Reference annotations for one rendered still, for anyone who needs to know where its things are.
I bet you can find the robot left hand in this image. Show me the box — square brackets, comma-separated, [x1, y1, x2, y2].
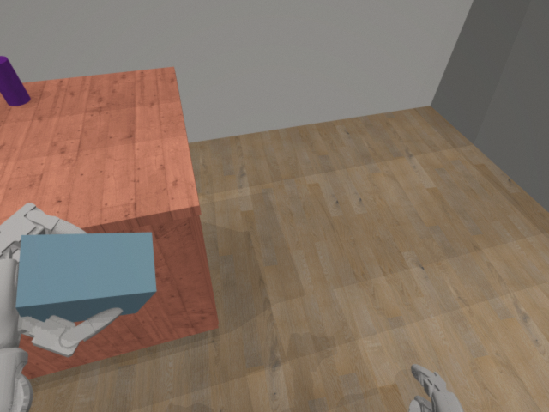
[0, 203, 123, 358]

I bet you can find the left robot forearm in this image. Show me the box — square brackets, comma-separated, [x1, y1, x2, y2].
[0, 348, 33, 412]

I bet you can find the table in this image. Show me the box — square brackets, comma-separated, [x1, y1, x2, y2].
[0, 67, 219, 379]

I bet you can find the robot right hand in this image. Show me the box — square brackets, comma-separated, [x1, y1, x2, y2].
[408, 364, 463, 412]

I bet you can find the sponge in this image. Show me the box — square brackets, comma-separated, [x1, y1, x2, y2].
[15, 233, 156, 322]

